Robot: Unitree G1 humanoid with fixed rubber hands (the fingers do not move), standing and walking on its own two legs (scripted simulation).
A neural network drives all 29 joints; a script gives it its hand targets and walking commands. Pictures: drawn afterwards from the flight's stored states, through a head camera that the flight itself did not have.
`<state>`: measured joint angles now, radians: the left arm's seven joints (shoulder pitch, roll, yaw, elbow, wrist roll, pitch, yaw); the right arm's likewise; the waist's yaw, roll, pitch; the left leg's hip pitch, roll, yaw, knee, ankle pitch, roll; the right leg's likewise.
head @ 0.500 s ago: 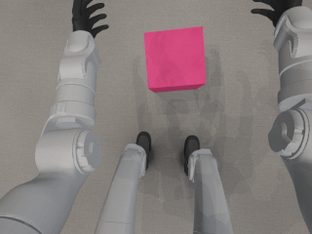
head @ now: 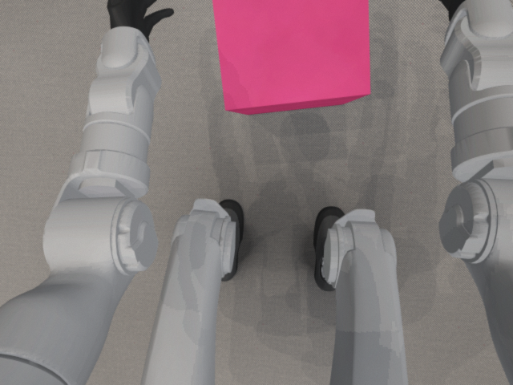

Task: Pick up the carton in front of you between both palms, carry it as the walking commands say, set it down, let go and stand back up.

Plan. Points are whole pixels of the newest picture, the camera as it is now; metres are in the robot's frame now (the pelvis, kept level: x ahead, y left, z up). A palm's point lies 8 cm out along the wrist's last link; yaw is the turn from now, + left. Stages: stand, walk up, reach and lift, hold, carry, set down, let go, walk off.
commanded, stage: reach and lift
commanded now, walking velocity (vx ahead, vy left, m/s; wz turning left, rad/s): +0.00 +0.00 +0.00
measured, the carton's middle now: (290, 48) +0.54 -0.02 -0.36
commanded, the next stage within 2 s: none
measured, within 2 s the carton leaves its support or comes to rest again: leaves its support in 1.24 s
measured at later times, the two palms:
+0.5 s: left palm (173, 51) +0.53 +0.17 -0.28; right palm (406, 27) +0.55 -0.19 -0.29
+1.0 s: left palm (194, 52) +0.52 +0.14 -0.29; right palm (391, 25) +0.55 -0.17 -0.29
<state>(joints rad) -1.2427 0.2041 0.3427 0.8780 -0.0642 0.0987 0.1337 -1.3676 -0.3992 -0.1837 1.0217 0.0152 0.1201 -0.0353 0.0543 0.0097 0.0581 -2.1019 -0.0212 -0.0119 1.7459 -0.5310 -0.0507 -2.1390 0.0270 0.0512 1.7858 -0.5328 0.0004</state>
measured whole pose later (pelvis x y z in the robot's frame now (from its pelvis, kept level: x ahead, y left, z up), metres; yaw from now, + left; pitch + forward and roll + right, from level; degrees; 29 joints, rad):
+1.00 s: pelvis -0.03 +0.01 -0.11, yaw +0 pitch +36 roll +3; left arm -1.54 0.17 0.33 1.06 -0.07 0.09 0.16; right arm -1.70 -0.43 -0.05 1.26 0.08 0.12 -0.06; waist 0.05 0.04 0.45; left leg -2.22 -0.05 -0.01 2.16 -0.58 -0.07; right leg -2.25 0.02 0.05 2.20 -0.58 0.01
